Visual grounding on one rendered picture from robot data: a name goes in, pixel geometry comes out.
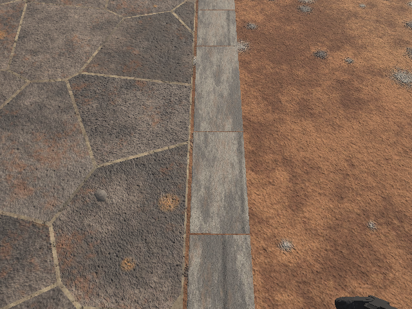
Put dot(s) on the robot right hand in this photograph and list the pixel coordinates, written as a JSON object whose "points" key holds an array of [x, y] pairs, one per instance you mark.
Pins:
{"points": [[370, 302]]}

